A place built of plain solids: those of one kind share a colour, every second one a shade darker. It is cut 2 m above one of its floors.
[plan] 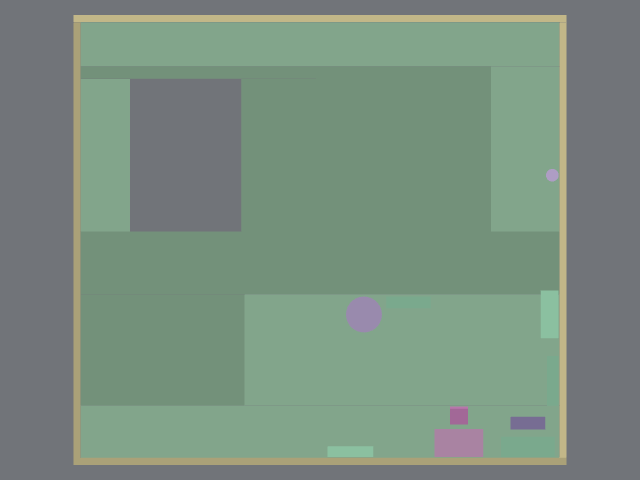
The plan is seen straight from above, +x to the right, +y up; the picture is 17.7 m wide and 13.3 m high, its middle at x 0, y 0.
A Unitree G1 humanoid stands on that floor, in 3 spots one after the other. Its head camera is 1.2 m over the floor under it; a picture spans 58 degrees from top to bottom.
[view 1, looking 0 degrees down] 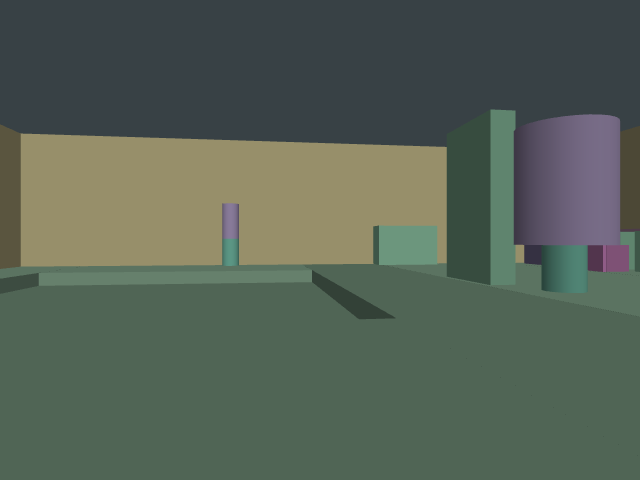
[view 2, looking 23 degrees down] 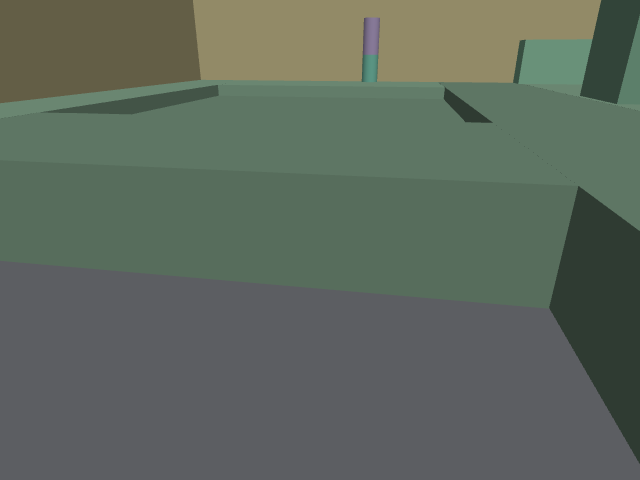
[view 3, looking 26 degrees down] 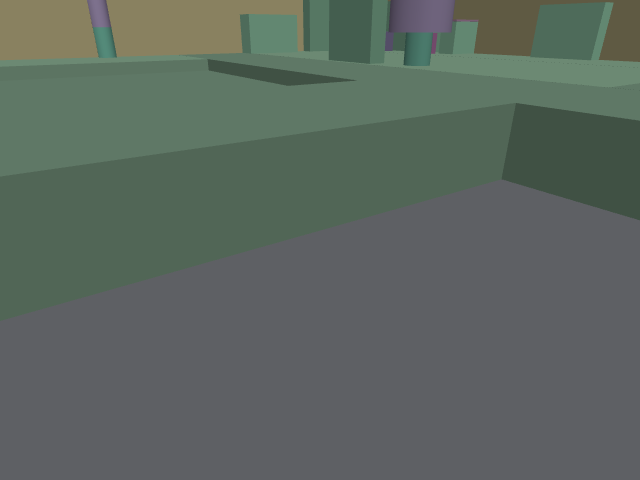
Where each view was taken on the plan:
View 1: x -3.03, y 1.19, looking -8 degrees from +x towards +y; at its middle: wall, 9.76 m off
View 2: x -4.28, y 1.07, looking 10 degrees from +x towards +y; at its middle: floor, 2.31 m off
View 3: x -4.34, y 3.63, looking -34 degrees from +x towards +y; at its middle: ground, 2.74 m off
